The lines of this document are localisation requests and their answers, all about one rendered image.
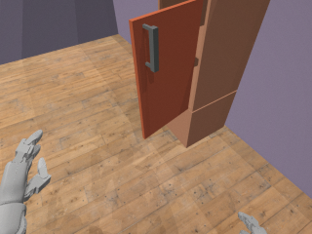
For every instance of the handle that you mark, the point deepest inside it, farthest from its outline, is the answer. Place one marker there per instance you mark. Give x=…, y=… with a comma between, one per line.
x=153, y=34

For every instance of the robot left forearm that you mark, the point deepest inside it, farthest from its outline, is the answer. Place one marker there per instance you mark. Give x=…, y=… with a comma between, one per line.
x=12, y=218

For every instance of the right robot hand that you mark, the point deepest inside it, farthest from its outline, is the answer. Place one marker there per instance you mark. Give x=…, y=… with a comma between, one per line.
x=251, y=223

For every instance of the left robot hand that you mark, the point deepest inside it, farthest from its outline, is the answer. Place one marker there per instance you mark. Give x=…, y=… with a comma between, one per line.
x=14, y=180

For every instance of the cupboard door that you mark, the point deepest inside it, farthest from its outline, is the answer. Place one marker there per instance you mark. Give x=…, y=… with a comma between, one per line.
x=165, y=94

